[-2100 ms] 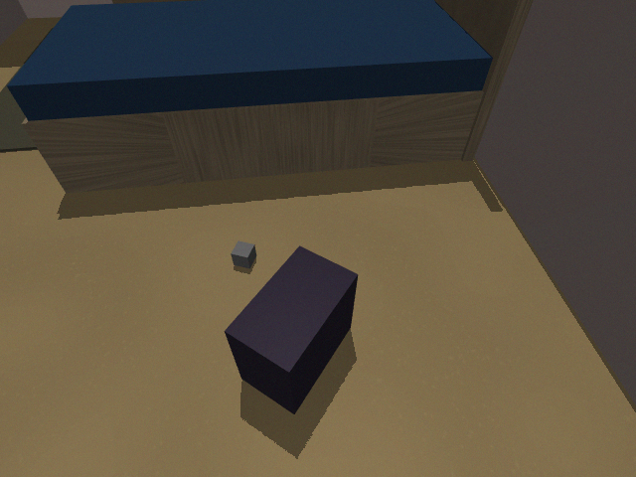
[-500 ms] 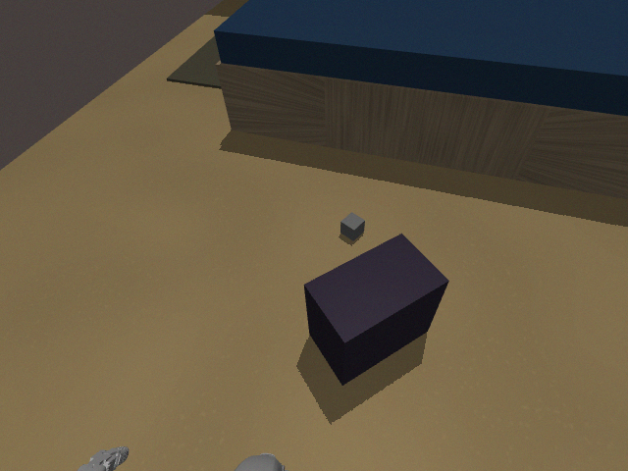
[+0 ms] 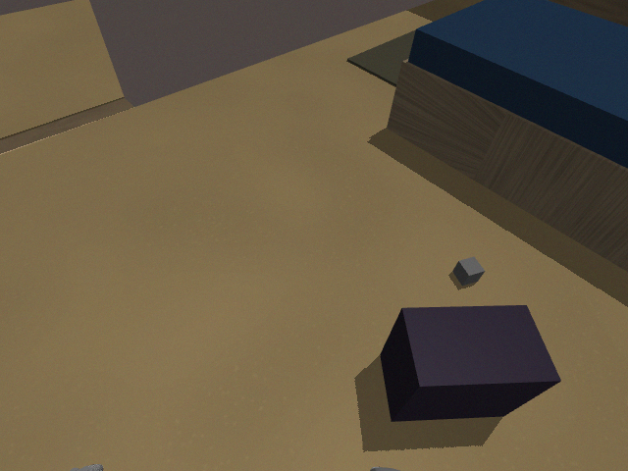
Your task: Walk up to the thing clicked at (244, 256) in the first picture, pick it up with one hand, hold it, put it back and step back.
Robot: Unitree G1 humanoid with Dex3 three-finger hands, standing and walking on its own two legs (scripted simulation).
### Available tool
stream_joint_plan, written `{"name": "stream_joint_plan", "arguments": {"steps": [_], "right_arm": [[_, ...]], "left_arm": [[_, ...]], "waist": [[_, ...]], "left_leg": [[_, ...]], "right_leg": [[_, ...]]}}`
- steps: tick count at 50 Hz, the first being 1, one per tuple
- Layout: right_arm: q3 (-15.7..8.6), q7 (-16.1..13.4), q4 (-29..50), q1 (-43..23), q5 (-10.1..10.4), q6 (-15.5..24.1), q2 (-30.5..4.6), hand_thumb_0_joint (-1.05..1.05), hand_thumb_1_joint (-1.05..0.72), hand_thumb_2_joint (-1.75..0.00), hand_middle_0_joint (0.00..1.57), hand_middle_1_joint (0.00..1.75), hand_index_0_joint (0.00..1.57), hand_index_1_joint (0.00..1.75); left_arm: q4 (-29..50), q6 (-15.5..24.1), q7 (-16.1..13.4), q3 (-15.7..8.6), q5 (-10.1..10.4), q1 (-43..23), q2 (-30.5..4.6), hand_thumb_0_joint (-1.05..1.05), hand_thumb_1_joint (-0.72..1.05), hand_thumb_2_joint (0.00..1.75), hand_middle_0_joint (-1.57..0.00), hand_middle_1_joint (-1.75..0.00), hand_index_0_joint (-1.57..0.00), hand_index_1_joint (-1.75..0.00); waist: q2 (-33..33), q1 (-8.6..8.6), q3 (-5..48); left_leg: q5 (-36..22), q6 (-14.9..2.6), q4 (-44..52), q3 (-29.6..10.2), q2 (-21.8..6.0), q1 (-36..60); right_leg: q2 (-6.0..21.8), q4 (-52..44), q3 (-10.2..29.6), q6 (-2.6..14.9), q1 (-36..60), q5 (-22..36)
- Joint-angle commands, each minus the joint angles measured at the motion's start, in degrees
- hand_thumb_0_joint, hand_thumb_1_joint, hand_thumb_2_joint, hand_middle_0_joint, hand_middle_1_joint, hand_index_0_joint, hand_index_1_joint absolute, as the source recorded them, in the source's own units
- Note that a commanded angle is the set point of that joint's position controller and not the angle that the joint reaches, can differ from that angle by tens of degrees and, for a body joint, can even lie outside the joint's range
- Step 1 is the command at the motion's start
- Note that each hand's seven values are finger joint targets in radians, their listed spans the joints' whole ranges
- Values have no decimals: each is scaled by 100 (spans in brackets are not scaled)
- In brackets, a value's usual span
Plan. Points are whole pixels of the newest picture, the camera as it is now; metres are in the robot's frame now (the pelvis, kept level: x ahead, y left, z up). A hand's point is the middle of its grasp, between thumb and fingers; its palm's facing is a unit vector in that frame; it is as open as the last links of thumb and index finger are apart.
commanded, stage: walk up
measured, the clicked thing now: (468, 271) +0.94 -0.61 -0.73
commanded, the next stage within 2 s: none
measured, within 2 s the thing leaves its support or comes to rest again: neither
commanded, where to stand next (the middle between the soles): +0.06 +0.02 m, yaw +62 degrees
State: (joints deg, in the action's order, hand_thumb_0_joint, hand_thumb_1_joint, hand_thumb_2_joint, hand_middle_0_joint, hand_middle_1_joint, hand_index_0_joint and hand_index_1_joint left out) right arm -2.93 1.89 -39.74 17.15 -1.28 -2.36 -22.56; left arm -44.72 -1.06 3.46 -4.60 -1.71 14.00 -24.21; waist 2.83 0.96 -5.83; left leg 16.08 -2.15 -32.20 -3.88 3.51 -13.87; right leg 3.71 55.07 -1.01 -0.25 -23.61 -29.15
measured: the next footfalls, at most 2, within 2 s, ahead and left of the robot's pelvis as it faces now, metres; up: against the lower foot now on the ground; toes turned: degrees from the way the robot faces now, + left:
right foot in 0.16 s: +0.13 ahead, -0.14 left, +0.00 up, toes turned +10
left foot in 0.62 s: +0.01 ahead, +0.10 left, +0.00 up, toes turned +33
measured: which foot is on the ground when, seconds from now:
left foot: down 0.00-0.18, up 0.20-0.60, down 0.62-1.00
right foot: up 0.00-0.14, down 0.16-0.62, up 0.64-1.00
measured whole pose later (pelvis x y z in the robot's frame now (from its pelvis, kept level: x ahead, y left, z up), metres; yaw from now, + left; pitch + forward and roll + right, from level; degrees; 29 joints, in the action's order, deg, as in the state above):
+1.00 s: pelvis +0.02 -0.03 -0.02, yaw +45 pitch -1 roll +0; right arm -3.0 -0.3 -37.5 17.6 -1.7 0.1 -24.2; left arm -43.6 -0.5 -0.2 -3.1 -0.5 13.4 -24.4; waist 0.5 -0.6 -7.2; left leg 17.5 -2.3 -41.3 -8.7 7.9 -22.1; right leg 3.4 53.0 0.0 1.7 -26.1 -27.6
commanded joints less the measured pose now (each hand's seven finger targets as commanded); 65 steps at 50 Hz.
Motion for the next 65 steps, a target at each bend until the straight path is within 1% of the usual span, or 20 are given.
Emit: {"name": "stream_joint_plan", "arguments": {"steps": [1, 7, 8, 9, 11, 17, 23, 29, 30, 32, 34, 37, 45, 50, 52, 54, 55, 56, 61, 65], "right_arm": [[-539, -71, 663, -51, -123, 166, -1472, 0, -90, -90, 20, 30, 20, 30], [-540, 13, 1021, -431, -105, 56, -1358, 0, -90, -90, 20, 30, 20, 30], [-454, -1, 1075, -485, -27, 57, -1075, 0, -90, -90, 20, 30, 20, 30], [-375, -26, 1088, -243, 26, 51, -721, 0, -90, -90, 20, 30, 20, 30], [-584, -116, 810, 396, -98, -89, -1363, 0, -90, -90, 20, 30, 20, 30], [-559, 165, 557, 281, -186, -22, -1103, 0, -90, -90, 20, 30, 20, 30], [-502, 110, 533, -315, -79, 63, -1064, 0, -90, -90, 20, 30, 20, 30], [-576, 32, 250, 221, 42, 166, -1182, 0, -90, -90, 20, 30, 20, 30], [-634, -9, 106, 551, 1, 209, -1281, 0, -90, -90, 20, 30, 20, 30], [-806, -147, 278, 464, -131, 282, -2141, 0, -90, -90, 20, 30, 20, 30], [-800, -160, 282, 314, -14, 267, -2290, 0, -90, -90, 20, 30, 20, 30], [-535, -265, 452, -229, 42, 288, -1571, 0, -90, -90, 20, 30, 20, 30], [-573, -312, 531, 464, -38, 392, -1637, 0, -90, -90, 20, 30, 20, 30], [-553, -302, 737, 143, -54, 340, -1609, 0, -90, -90, 20, 30, 20, 30], [-495, -295, 776, -159, 15, 286, -1497, 0, -90, -90, 20, 30, 20, 30], [-310, -287, 900, -381, 135, 276, -995, 0, -90, -90, 20, 30, 20, 30], [-368, -348, 746, -129, 22, 245, -1156, 0, -90, -90, 20, 30, 20, 30], [-458, -388, 578, 90, -17, 212, -1455, 0, -90, -90, 20, 30, 20, 30], [-489, -135, 39, 235, 8, 258, -1337, 0, -90, -90, 20, 30, 20, 30], [-354, -112, -121, 89, 44, 411, -1146, 0, -90, -90, 20, 30, 20, 30]], "left_arm": [[733, 208, -199, -270, 116, -337, -872, 0, 90, 90, -20, -30, -20, -30], [595, 309, -427, -310, 183, 399, -912, 0, 90, 90, -20, -30, -20, -30], [552, 337, -477, -395, 124, 685, -1227, 0, 90, 90, -20, -30, -20, -30], [589, 368, -519, -467, 25, 776, -1714, 0, 90, 90, -20, -30, -20, -30], [857, 311, -501, -501, 13, -252, -1839, 0, 90, 90, -20, -30, -20, -30], [730, 397, -447, -338, 65, -90, -1378, 0, 90, 90, -20, -30, -20, -30], [882, 370, -298, -379, -4, 151, -1577, 0, 90, 90, -20, -30, -20, -30], [894, 219, -237, -329, 13, -184, -1758, 0, 90, 90, -20, -30, -20, -30], [884, 183, -238, -266, 36, -140, -1566, 0, 90, 90, -20, -30, -20, -30], [972, 92, -211, -34, 120, 152, -817, 0, 90, 90, -20, -30, -20, -30], [958, 153, -350, -165, 101, -268, -1489, 0, 90, 90, -20, -30, -20, -30], [553, 151, -330, -204, 154, 354, -1382, 0, 90, 90, -20, -30, -20, -30], [662, 204, -430, -188, 129, 63, -1144, 0, 90, 90, -20, -30, -20, -30], [591, 270, -472, -225, 131, 315, -1034, 0, 90, 90, -20, -30, -20, -30], [462, 348, -479, -231, 115, 577, -914, 0, 90, 90, -20, -30, -20, -30], [485, 424, -524, -425, -54, 853, -1705, 0, 90, 90, -20, -30, -20, -30], [611, 389, -506, -462, -66, 270, -1877, 0, 90, 90, -20, -30, -20, -30], [724, 375, -488, -502, -29, -237, -2086, 0, 90, 90, -20, -30, -20, -30], [493, 395, -463, -331, -34, -184, -1407, 0, 90, 90, -20, -30, -20, -30], [590, 310, -293, -392, -163, 91, -1424, 0, 90, 90, -20, -30, -20, -30]], "waist": [[-1157, -122, 316], [-1013, 252, 819], [-243, 518, 975], [1469, 505, 1080], [940, 48, 928], [701, -84, 634], [1019, 300, 597], [820, -78, 774], [307, -243, 949], [-2067, -224, 543], [-1527, -374, 406], [-1357, -4, 472], [-1062, -236, 773], [-968, -63, 988], [-667, 209, 1037], [849, 496, 976], [957, 196, 646], [1155, 87, 505], [709, 57, -73], [1450, 341, 243]], "left_leg": [[-2252, -947, 974, -1691, -1005, -262], [-2401, -466, -188, -1694, -359, -923], [-1461, -210, -851, -1398, -77, -1551], [1136, 110, -2098, -548, 631, -2439], [1579, 262, -3442, -468, -168, -2039], [228, 337, -3146, -59, -373, -2078], [400, 405, -1734, 432, -558, -1479], [350, 115, -399, 804, -271, -50], [433, -11, 86, 478, -158, 489], [326, -756, 1222, -2751, -1617, 1126], [177, -1537, 1552, -3615, -2121, -40], [-1511, -914, 636, -1527, -1097, 272], [-3439, -1068, 106, -2191, -1224, 358], [-3103, -1186, -244, -2604, -1136, -56], [-2355, -833, -717, -2154, -742, -756], [-119, -22, -2351, -862, 461, -2296], [1758, 169, -3256, -368, 403, -2729], [1903, 216, -3895, -550, -2, -2585], [484, 245, -3483, -191, 4, -1912], [937, 374, -1630, 483, -82, -1783]], "right_leg": [[-256, -579, -90, -57, 65, 190], [-554, -2532, -126, 160, 1649, 1866], [31, -3075, 530, 324, 2344, 1822], [1803, -3633, 2329, 623, 2857, 2516], [2808, -3829, 3042, 1523, 1612, 1479], [1219, -3139, 241, 746, 1867, 2730], [1708, -3048, -260, 1062, 1779, 3151], [2012, -2229, -595, 867, 744, 1741], [1775, -1428, -718, 637, 429, 1152], [352, 955, -878, -117, -1815, -715], [355, 1162, 56, -55, -1182, -692], [478, 822, 206, 30, -1155, 135], [99, 55, 105, 153, -735, 184], [-199, -649, 179, 250, -38, 205], [-370, -2123, 96, 387, 1094, 1165], [1403, -3313, 2405, 1013, 2137, 1140], [2466, -3684, 3248, 1620, 1659, 1066], [3007, -3890, 3969, 2140, 1101, 807], [1060, -3560, 965, 1007, 483, -69], [895, -3402, 486, 1099, 1363, -223]]}}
